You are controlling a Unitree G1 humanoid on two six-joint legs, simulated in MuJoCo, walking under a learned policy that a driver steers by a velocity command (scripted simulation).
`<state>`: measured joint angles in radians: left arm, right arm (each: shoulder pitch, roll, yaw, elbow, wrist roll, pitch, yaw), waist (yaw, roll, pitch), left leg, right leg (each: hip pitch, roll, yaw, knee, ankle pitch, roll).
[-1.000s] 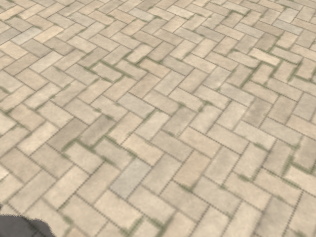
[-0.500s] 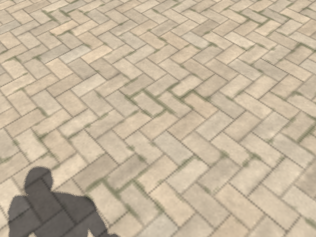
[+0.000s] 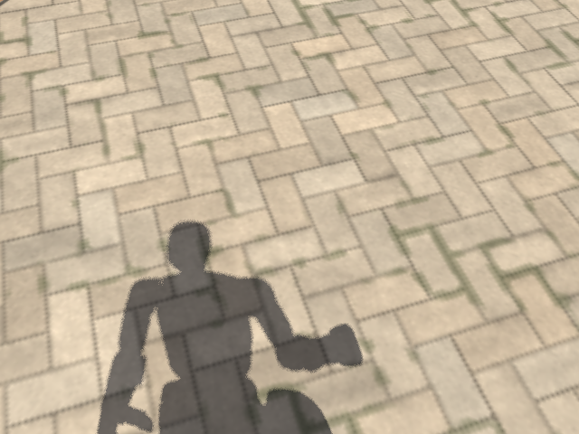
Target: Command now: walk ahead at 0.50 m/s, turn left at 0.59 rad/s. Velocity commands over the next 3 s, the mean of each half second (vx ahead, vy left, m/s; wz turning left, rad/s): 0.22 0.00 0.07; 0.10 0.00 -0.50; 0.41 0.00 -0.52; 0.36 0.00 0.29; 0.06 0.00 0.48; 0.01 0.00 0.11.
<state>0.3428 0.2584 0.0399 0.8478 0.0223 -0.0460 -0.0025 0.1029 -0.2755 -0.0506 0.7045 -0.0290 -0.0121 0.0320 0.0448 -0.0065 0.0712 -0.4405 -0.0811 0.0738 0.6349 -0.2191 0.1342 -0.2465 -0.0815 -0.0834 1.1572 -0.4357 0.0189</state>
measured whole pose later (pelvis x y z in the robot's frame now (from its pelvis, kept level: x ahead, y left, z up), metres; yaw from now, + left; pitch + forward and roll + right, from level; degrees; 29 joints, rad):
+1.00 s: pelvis +0.24 +0.02 +0.03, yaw -18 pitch +1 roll -1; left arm 0.22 0.30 0.10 0.78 0.03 0.04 -0.03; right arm 0.29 -0.28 -0.03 0.79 -0.03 -0.01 -0.05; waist -0.01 -0.03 -0.01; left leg -0.17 -0.02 -0.02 0.38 -0.23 0.04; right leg -0.51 0.14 0.12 0.90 -0.31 -0.02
